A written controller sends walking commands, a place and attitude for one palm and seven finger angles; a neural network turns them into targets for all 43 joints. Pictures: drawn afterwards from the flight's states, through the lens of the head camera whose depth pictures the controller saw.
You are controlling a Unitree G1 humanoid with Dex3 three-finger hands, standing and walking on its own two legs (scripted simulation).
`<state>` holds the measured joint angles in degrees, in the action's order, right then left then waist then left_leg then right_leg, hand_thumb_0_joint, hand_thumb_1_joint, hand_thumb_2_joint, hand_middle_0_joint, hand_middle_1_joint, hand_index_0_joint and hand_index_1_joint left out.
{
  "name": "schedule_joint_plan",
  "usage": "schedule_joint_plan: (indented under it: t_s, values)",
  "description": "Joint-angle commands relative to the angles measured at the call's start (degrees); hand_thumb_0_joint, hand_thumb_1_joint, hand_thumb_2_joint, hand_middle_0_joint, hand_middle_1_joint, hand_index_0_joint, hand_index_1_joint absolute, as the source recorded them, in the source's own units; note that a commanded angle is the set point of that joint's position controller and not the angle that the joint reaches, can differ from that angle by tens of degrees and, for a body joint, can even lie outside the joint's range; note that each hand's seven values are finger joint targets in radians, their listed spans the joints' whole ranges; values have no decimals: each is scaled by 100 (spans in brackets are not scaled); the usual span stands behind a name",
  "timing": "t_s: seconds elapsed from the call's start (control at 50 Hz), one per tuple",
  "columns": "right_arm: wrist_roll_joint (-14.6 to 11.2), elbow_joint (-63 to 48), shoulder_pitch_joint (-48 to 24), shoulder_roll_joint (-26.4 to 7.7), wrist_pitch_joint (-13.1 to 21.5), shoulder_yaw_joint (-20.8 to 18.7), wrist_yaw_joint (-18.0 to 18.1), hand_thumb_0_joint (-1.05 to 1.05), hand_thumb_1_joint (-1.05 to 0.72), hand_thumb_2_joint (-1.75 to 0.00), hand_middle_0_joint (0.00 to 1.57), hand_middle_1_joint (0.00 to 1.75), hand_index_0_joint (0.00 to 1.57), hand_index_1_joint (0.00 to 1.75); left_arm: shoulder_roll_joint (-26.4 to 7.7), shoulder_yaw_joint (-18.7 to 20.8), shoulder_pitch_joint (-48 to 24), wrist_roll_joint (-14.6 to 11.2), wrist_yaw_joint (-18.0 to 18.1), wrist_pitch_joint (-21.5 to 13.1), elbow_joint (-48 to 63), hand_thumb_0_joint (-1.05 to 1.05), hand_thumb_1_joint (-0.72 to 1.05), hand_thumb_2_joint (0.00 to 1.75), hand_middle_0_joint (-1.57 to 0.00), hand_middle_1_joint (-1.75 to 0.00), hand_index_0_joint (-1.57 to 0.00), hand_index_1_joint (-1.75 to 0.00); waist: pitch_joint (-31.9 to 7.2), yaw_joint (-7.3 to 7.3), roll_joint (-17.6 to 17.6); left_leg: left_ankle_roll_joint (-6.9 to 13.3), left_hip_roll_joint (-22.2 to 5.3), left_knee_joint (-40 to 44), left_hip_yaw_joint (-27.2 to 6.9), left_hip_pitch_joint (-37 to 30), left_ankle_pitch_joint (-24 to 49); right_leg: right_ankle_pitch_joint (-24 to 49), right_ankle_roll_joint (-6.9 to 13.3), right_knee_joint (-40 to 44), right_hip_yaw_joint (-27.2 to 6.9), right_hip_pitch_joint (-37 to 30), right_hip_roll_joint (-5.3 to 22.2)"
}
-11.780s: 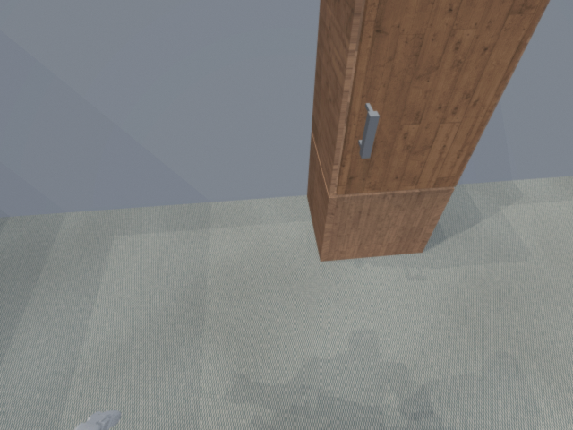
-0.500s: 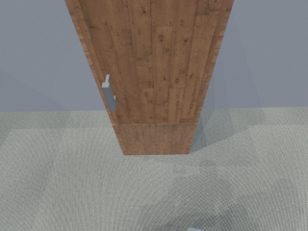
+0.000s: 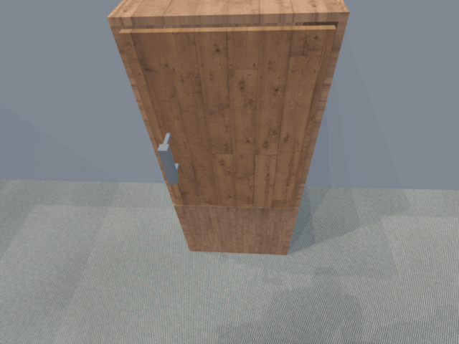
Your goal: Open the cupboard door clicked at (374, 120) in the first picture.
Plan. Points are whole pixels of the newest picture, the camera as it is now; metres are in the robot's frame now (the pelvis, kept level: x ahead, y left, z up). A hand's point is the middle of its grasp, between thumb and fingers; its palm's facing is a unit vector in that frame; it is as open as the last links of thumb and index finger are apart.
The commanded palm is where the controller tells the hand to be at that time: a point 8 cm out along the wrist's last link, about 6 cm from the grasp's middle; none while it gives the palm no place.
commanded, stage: raise the hand with hooked fingers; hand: left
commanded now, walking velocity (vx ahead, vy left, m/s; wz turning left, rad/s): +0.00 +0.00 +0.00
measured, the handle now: (170, 159) +0.57 +0.20 -0.07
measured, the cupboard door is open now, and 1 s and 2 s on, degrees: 0 0 0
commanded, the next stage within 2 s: none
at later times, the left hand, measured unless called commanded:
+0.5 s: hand out of the picture +0.12 +0.23 -0.09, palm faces +0.02 -1.00 +0.00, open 9.2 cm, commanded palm +0.12 +0.28 -0.06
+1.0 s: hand (82, 323) +0.16 +0.29 -0.07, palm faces -0.01 -1.00 -0.08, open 12.3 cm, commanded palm +0.15 +0.34 -0.06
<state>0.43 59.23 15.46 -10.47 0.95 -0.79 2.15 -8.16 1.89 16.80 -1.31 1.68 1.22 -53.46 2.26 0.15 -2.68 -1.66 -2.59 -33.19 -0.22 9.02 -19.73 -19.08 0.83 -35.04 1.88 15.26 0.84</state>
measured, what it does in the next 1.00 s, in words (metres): lowers itself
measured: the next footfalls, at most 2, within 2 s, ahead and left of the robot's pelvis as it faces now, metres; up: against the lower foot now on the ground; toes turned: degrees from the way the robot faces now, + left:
none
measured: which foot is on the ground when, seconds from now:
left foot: down 0.00-1.00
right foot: down 0.00-1.00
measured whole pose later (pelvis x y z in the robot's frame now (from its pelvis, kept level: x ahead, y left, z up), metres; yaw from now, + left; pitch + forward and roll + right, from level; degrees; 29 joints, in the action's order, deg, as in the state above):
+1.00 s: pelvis -0.08 +0.06 -0.10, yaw +2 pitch +17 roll -3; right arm -0.8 29.9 14.5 -16.3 13.2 1.0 2.9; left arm -17.9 14.7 12.4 -15.4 -19.9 -21.5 -6.3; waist -7.9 -0.8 -0.1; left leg 1.6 1.0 -74.8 -2.4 58.1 -34.1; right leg -25.6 -2.2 -68.4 1.1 60.3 3.4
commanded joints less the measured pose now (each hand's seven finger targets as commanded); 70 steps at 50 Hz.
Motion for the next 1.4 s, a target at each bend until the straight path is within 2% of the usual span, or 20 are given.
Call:
schedule_joint_plan:
  t_s: [0.0, 0.02, 0.04, 0.08, 0.14, 0.18, 0.22, 0.26, 0.3, 0.34, 0.4, 0.46, 0.54, 0.62, 0.68, 0.74, 0.86, 1.1, 1.2, 1.38]
  values:
    - [-197, -1465, -636, -935, 1690, -192, 431, 0, -90, -90, 20, 30, 20, 30, -1191, 487, -732, -590, 443, -1173, 5371, 0, 83, 87, -21, -34, -21, -34, -1812, 51, -1423, 294, 187, 514, 283, -83, 2463, 2279, 164, 216, -163, -524, 179]
    - [-298, -1512, -498, -643, 1714, -126, 353, 0, -90, -90, 20, 30, 20, 30, -140, -19, 457, -729, 405, -750, 4538, 0, 81, 86, -21, -36, -21, -36, -1054, -102, -600, 266, 162, 547, 99, 291, 2062, 1710, 34, 373, 64, -61, 124]
    - [-330, -1971, -642, -876, 1828, -168, 343, 0, -90, -90, 20, 30, 20, 30, -320, 88, -609, -851, 253, -971, 5409, 0, 78, 85, -21, -37, -21, -37, -274, -276, -151, 273, 213, 357, -31, 726, 1841, 1676, -24, 336, 52, 310, 100]
    - [-161, -2068, -355, -990, 1945, -388, 369, 0, -90, -90, 20, 30, 20, 30, -718, 767, -263, -790, -96, -1578, 4745, 0, 74, 83, -21, -40, -21, -40, -509, -320, 1377, 351, 301, -305, 91, 1337, 1563, 1554, -171, 79, 144, 817, 67]
    - [-88, -2532, -512, -935, 2006, -437, 144, 0, -90, -90, 20, 30, 20, 30, -355, 959, 736, -983, -968, -2564, 3457, 0, 67, 80, -22, -45, -22, -45, -590, 123, 2066, 194, 440, -1092, 75, 2879, 515, 326, -192, -631, -79, 1479, 158]
    - [-67, -2914, -673, -995, 2070, -494, -39, 0, -90, -90, 20, 30, 20, 30, -391, 1040, 820, -1203, -1657, -3401, 3570, 0, 62, 78, -22, -48, -22, -48, -1011, 307, 1508, 119, 523, -1617, 196, 3446, 60, -271, -73, -1088, -252, 1759, 170]
    - [-97, -3245, -702, -1105, 2077, -496, -203, 0, -90, -90, 20, 30, 20, 30, -793, 1244, 443, -1393, -2453, -4008, 3768, 0, 57, 76, -22, -51, -22, -51, -1530, 370, 311, 70, 587, -2238, 291, 3777, -54, -395, 119, -1595, -529, 1983, 269]
    - [-149, -3637, -809, -1163, 2033, -509, -187, 0, -90, -90, 20, 30, 20, 30, -1064, 1424, 232, -1547, -2815, -4029, 3900, 0, 53, 74, -23, -54, -23, -54, -1940, 352, 583, 160, 603, -2632, 386, 4287, -379, -877, 74, -1722, -780, 2113, 299]
    - [-202, -4036, -887, -1233, 1932, -510, -104, 0, -90, -90, 20, 30, 20, 30, -1282, 1517, -370, -1743, -2861, -3684, 4369, 0, 48, 72, -23, -57, -23, -57, -1916, 237, 969, 240, 582, -2797, 318, 4650, -922, -2029, 26, -1595, -914, 2459, 247]
    - [-242, -4285, -859, -1222, 1880, -430, -27, 0, -90, -90, 20, 30, 20, 30, -1210, 1362, -1029, -1804, -2701, -3426, 5113, 0, 43, 70, -23, -60, -23, -60, -1858, 95, 427, 275, 538, -2742, 238, 4589, -1404, -2705, 12, -1598, -806, 2872, 192]
    - [-176, -4203, -610, -1205, 1827, -320, 103, 0, -90, -90, 20, 30, 20, 30, -1476, 1384, -1864, -1712, -2234, -3412, 6461, 0, 36, 67, -24, -64, -24, -64, -2258, -85, -110, 322, 405, -2704, 13, 4219, -1247, -1985, 55, -2148, -448, 3033, 10]
    - [-104, -4042, -414, -1190, 1807, -233, 143, 0, -90, -90, 20, 30, 20, 30, -1264, 1002, -1347, -1371, -1916, -3359, 7036, 0, 29, 64, -24, -69, -24, -69, -2547, -150, -587, 323, 338, -2568, -185, 3780, -752, -983, 106, -2535, -41, 3207, -65]
    - [-129, -3789, -423, -1278, 1747, -163, 155, 0, -90, -90, 20, 30, 20, 30, -1195, 832, -1122, -1236, -2010, -2858, 6255, 0, 20, 60, -25, -75, -25, -75, -2067, -319, -200, 246, 288, -2515, -467, 4131, -951, -970, 57, -2647, 227, 3583, -111]
    - [-224, -3922, -528, -1332, 1595, -146, 157, 0, -90, -90, 20, 30, 20, 30, -1331, 1232, -634, -1417, -2243, -2039, 5486, 0, 11, 56, -26, -81, -26, -81, -2107, -65, 279, 178, 355, -2217, -511, 4456, -1297, -1194, 30, -2544, 329, 3352, -101]
    - [-249, -4066, -616, -1257, 1558, -146, 163, 0, -90, -90, 20, 30, 20, 30, -1474, 1529, -648, -1569, -2165, -1801, 5881, 0, 4, 53, -26, -86, -26, -86, -2439, 119, 113, 148, 361, -2056, -491, 4249, -1163, -1095, 40, -2491, 311, 3111, -77]
    - [-174, -4068, -498, -1160, 1585, -132, 122, 0, -90, -90, 20, 30, 20, 30, -1659, 1812, -580, -1672, -1934, -2050, 6400, 0, -3, 50, -27, -90, -27, -90, -2749, 217, -69, 92, 354, -2151, -451, 3991, -521, -735, 86, -2578, 320, 2967, -93]
    - [-111, -3799, -292, -1287, 1598, -140, 72, 0, -90, -90, 20, 30, 20, 30, -1544, 1476, -945, -1463, -1859, -2720, 6032, 0, -17, 44, -28, -99, -28, -99, -2110, -158, -158, 99, 318, -2385, -490, 4218, -800, -915, 90, -2671, 315, 3659, -99]
    - [-164, -3802, -150, -1338, 1464, -239, 126, 0, -90, -90, 20, 30, 20, 30, -2260, 2414, -922, -1887, -2460, -2396, 5992, 0, -45, 32, -30, -117, -30, -117, -2904, 70, -328, -9, 304, -2659, -378, 3669, 1260, 393, 115, -2774, 360, 2975, -187]
    - [-161, -3736, -160, -1379, 1372, -219, 81, 0, -90, -90, 20, 30, 20, 30, -2135, 2314, -1265, -1878, -2629, -2338, 5289, 0, -50, 30, -30, -120, -30, -120, -2434, -133, -264, 50, 303, -2780, -301, 4026, 809, 240, 103, -2746, 352, 3266, -195]
    - [-200, -3756, -166, -1439, 1380, -221, 153, 0, -90, -90, 20, 30, 20, 30, -2851, 2898, -1854, -2158, -3321, -2324, 5163, 0, -50, 30, -30, -120, -30, -120, -3253, -33, -156, 205, 308, -2998, -166, 4022, 1037, 749, 63, -2710, 98, 2606, -159]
